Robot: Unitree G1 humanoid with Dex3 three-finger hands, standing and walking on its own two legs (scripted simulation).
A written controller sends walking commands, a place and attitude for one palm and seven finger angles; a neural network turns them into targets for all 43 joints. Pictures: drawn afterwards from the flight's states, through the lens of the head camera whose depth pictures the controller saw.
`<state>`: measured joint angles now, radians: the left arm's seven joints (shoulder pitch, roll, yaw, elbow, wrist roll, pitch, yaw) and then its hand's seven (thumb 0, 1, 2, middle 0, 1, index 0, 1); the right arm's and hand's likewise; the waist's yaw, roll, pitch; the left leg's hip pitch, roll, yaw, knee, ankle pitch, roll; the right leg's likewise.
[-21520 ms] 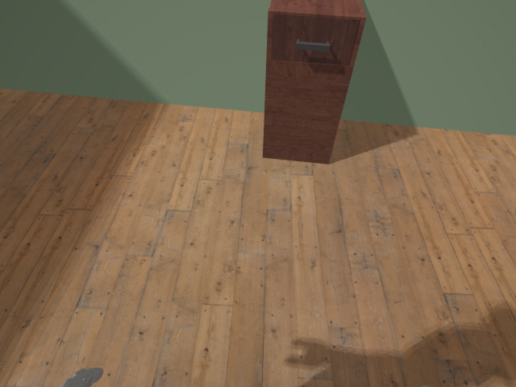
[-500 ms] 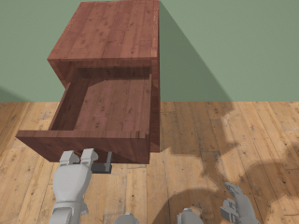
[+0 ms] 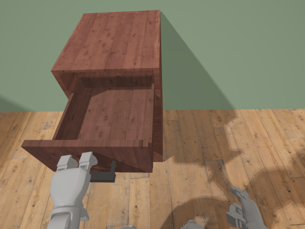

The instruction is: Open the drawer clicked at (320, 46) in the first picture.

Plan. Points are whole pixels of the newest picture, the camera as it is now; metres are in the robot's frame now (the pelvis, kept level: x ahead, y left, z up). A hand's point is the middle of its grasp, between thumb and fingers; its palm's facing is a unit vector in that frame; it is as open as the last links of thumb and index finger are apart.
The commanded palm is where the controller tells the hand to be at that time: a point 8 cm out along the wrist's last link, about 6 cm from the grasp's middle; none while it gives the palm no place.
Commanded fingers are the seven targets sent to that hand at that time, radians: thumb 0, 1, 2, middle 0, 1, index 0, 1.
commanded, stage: lift the hand off the handle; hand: left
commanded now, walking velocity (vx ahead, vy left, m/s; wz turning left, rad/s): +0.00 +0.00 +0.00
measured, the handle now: (91, 170) +0.27 +0.21 -0.03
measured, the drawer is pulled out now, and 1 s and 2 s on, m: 0.29 0.29 0.29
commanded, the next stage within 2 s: draw the hand back to the body in 1.84 s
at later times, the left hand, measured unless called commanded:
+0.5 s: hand (74, 182) +0.22 +0.22 +0.02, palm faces +0.04 -0.09 -1.00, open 13.8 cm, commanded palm +0.20 +0.22 +0.07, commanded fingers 0.00 -0.50 0.30 -0.30 -1.20 -0.30 -1.20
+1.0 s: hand (67, 176) +0.23 +0.22 +0.05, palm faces +0.06 -0.10 -0.99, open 13.7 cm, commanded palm +0.20 +0.22 +0.11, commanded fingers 0.00 -0.50 0.30 -0.30 -1.20 -0.30 -1.20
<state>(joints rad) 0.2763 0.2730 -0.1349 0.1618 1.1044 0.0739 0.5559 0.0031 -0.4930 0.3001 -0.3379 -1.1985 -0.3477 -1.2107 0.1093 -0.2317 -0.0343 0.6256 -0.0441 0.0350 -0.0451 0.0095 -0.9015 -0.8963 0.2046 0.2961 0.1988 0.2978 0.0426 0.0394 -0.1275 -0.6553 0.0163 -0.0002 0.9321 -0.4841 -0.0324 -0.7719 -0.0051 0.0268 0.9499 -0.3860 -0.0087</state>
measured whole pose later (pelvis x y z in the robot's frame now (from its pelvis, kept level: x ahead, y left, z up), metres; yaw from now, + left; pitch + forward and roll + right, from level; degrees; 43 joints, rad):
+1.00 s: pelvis +0.02 +0.01 +0.03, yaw -1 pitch +5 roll +1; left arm 0.37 0.32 -0.13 -0.09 1.06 0.07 0.39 0.00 -0.49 0.30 -0.32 -1.20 -0.34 -1.21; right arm 0.09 -0.22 -0.02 0.62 -0.04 0.05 -0.01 0.01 -0.90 -0.90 0.20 0.30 0.20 0.30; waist 0.09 0.06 -0.06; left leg -0.38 0.02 0.01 0.70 -0.41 -0.02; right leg -0.50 -0.01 0.03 0.73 -0.32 0.00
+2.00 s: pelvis +0.03 +0.01 +0.05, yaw -1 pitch +1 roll +0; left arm 0.39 0.37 -0.12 -0.29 1.01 0.09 0.21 0.00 -0.49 0.30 -0.32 -1.20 -0.32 -1.20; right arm 0.07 -0.22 0.01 0.61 -0.02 0.07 0.02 0.01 -0.90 -0.90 0.20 0.30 0.20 0.30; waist 0.12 0.08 -0.02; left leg -0.20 0.02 0.01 0.51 -0.34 -0.02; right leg -0.32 0.00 0.03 0.54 -0.25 0.01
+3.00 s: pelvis +0.05 +0.01 +0.06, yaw +2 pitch -2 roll -1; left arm 0.56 0.30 0.23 -0.50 -0.01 -0.12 0.12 0.00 0.01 0.52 -0.28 -0.87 -0.27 -0.87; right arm 0.20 -0.19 0.02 0.64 -0.01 -0.18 -0.07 0.01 -0.90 -0.90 0.21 0.30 0.20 0.30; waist 0.05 0.06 0.02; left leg -0.08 0.03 -0.03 0.43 -0.32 -0.02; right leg -0.16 0.00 -0.02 0.43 -0.24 0.01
